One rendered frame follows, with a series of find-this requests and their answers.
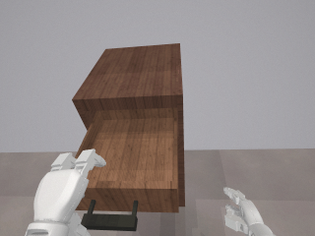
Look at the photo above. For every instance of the robot left forearm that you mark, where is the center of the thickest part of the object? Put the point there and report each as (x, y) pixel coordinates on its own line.
(47, 228)

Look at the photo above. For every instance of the cabinet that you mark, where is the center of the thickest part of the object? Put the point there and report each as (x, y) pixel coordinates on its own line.
(137, 77)

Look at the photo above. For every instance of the robot left hand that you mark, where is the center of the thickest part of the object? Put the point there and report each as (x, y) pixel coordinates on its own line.
(61, 190)

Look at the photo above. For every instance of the drawer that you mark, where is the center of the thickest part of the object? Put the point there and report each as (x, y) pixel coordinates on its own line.
(140, 148)

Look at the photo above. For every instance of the robot right hand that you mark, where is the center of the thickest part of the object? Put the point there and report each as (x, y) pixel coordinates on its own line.
(239, 219)

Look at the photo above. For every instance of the robot right forearm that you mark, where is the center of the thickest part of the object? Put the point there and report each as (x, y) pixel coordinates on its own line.
(259, 229)

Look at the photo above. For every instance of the handle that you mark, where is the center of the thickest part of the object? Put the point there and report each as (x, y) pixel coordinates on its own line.
(110, 222)

